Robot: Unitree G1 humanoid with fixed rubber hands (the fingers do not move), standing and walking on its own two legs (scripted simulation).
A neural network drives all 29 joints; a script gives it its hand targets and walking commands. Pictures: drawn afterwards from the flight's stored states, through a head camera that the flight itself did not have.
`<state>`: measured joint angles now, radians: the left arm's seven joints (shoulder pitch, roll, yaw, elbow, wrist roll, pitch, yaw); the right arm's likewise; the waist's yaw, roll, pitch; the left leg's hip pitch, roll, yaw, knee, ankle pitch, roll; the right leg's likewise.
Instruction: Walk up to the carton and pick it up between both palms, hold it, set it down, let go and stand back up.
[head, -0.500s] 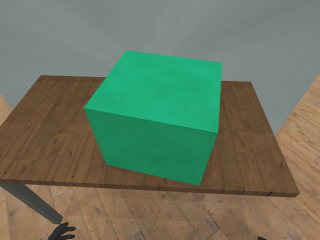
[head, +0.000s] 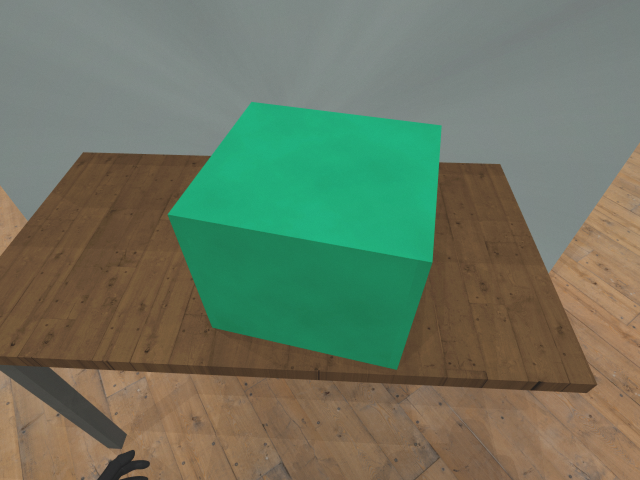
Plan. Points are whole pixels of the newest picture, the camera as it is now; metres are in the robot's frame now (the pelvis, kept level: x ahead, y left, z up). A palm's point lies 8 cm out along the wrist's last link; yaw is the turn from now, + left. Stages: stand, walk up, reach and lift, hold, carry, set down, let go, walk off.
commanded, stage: stand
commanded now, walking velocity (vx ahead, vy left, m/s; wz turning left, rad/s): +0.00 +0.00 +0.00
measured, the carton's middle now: (321, 231) +0.50 -0.01 +0.02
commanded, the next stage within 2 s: none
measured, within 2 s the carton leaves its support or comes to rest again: neither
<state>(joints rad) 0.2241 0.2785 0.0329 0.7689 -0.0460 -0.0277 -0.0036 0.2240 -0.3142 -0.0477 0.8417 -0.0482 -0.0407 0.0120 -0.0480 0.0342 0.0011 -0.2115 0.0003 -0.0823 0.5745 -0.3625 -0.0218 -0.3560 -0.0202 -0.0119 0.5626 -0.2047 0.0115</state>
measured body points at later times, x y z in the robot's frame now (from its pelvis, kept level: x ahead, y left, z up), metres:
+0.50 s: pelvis -0.01 +0.00 +0.00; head -0.01 -0.02 +0.45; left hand +0.12 +0.27 -0.10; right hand +0.07 -0.29 -0.13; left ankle -0.03 +0.14 -0.73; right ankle +0.06 -0.12 -0.73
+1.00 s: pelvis -0.02 -0.01 +0.00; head -0.03 -0.02 +0.45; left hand +0.11 +0.27 -0.10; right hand +0.06 -0.29 -0.13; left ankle -0.03 +0.14 -0.73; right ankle +0.06 -0.12 -0.73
